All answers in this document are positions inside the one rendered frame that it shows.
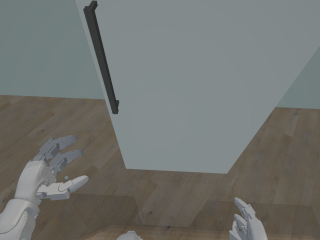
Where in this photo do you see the robot right hand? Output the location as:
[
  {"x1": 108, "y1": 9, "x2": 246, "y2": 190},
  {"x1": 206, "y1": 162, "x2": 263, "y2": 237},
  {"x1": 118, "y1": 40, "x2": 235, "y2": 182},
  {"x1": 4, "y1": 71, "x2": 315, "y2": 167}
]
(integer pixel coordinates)
[{"x1": 229, "y1": 197, "x2": 268, "y2": 240}]

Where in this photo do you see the robot left hand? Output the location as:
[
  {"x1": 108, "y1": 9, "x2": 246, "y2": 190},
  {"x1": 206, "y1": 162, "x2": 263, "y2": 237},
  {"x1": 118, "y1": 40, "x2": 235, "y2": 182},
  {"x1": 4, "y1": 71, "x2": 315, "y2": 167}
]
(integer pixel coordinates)
[{"x1": 14, "y1": 135, "x2": 89, "y2": 206}]

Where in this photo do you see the robot left forearm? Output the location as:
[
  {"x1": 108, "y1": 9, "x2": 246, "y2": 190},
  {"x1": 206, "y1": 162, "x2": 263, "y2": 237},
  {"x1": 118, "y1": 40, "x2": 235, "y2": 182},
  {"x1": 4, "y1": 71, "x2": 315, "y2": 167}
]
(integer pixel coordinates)
[{"x1": 0, "y1": 198, "x2": 40, "y2": 240}]

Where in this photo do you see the fridge door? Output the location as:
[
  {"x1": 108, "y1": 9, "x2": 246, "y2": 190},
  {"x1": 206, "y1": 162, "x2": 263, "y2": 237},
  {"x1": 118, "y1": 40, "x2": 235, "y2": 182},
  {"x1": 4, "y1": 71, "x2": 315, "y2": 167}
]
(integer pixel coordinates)
[{"x1": 75, "y1": 0, "x2": 320, "y2": 174}]

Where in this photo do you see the handle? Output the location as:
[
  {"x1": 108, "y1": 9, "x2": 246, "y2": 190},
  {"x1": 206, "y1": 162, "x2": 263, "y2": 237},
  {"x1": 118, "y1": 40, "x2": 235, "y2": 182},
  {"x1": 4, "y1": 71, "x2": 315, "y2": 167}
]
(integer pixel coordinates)
[{"x1": 83, "y1": 0, "x2": 119, "y2": 114}]

